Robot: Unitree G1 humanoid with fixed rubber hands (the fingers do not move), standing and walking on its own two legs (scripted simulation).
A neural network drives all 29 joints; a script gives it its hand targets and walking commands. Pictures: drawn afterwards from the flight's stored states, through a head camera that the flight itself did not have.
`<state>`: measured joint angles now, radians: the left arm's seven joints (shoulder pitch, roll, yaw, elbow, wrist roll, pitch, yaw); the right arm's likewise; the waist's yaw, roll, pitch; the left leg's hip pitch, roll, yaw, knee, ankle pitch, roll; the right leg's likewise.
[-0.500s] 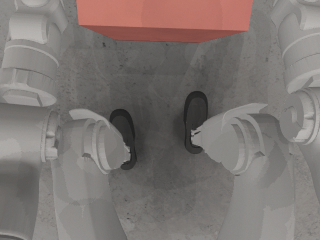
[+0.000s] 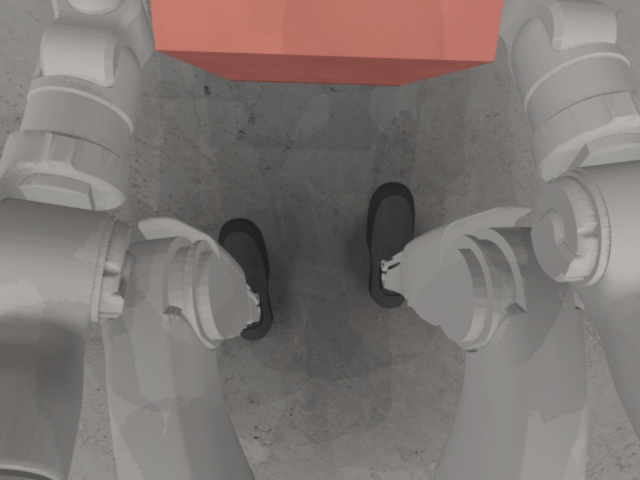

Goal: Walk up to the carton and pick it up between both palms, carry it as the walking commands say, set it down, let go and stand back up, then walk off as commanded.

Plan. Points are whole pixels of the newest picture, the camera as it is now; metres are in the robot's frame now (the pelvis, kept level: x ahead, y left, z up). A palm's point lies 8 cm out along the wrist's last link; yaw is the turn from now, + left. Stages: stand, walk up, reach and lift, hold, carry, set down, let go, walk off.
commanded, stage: reach and lift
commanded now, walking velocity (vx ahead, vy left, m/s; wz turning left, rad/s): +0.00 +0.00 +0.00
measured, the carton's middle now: out of the picture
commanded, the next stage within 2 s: none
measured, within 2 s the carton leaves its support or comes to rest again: leaves its support in 0.82 s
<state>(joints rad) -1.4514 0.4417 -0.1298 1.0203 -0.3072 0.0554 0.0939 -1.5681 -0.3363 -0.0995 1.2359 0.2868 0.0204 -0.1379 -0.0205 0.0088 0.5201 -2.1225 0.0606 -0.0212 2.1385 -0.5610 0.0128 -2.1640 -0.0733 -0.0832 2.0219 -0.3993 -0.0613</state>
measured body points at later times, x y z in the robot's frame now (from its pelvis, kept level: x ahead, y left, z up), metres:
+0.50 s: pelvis +0.00 +0.00 -0.02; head +0.37 +0.00 +0.23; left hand +0.56 +0.16 -0.19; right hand +0.56 -0.17 -0.19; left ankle +0.12 +0.12 -0.36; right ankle +0.17 -0.11 -0.36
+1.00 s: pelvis -0.01 +0.00 -0.01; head +0.35 +0.00 +0.25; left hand +0.57 +0.16 -0.16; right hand +0.57 -0.17 -0.15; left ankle +0.12 +0.12 -0.36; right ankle +0.17 -0.11 -0.36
